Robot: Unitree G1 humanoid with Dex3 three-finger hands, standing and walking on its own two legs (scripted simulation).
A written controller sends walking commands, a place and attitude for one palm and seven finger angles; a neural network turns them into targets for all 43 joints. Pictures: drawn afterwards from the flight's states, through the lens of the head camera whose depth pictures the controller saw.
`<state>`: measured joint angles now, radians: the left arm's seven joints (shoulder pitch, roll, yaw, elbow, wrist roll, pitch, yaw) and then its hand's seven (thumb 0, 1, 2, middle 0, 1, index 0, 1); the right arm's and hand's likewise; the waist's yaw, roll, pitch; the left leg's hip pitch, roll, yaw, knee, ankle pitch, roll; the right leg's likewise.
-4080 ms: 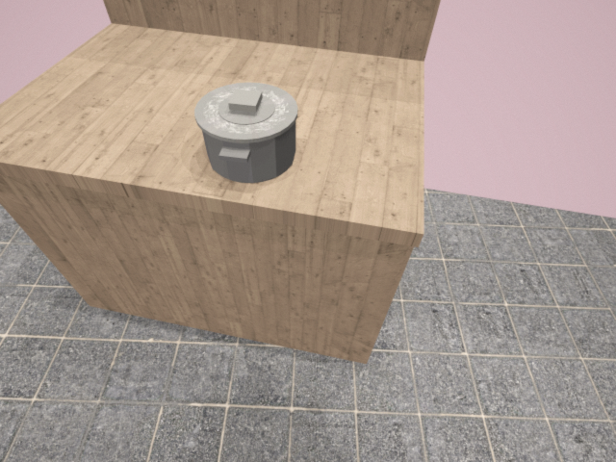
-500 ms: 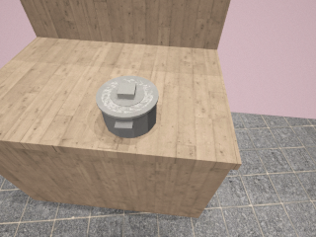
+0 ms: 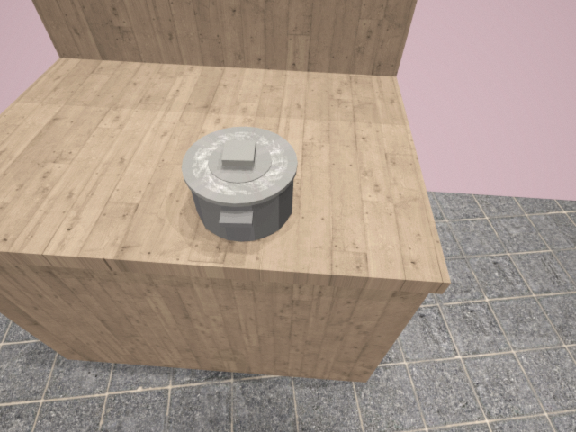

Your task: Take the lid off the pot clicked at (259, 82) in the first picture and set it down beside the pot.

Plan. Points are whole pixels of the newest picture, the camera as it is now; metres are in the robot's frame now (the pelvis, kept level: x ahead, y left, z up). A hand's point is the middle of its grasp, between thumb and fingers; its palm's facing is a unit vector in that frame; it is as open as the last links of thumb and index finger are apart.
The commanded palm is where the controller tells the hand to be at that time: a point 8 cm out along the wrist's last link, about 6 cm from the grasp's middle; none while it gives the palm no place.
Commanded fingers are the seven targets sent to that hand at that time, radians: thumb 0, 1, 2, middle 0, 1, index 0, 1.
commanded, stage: look again from close up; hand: left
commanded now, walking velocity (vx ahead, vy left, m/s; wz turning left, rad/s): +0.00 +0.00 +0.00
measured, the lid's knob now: (239, 153) +0.52 +0.12 +0.09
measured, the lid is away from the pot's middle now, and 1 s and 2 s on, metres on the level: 0.00 0.00 0.00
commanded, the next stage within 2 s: none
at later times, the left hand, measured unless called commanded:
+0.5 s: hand out of the picture -0.09 +0.23 -0.19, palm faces +0.06 -0.98 -0.20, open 7.4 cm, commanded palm none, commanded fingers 0.00 0.90 0.90 -0.20 -0.30 -0.20 -0.30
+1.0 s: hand out of the picture -0.15 +0.20 -0.18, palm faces +0.10 -0.99 -0.14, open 7.4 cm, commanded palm none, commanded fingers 0.00 0.90 0.90 -0.20 -0.30 -0.20 -0.30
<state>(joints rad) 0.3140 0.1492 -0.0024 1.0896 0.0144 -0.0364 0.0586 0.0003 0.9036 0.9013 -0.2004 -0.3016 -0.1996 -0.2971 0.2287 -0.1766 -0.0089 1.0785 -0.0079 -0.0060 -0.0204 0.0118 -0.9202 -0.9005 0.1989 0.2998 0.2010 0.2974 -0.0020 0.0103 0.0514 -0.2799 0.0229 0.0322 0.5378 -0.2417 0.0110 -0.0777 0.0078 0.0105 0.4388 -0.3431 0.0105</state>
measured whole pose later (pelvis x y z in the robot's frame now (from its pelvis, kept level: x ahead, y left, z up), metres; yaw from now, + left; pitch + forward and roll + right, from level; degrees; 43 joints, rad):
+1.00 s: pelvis -0.08 +0.05 +0.00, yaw +3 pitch -2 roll -2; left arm 0.43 0.15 -0.01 1.09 0.03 -0.01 0.03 0.00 0.90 0.90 -0.20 -0.30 -0.20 -0.30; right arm 0.24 -0.16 -0.03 1.06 0.00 0.01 -0.01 0.01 -0.93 -0.90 0.20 0.30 0.20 0.30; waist 0.03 -0.03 0.01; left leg -0.35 -0.06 0.04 0.45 -0.10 0.08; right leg -0.20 -0.02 0.08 0.49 -0.28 0.02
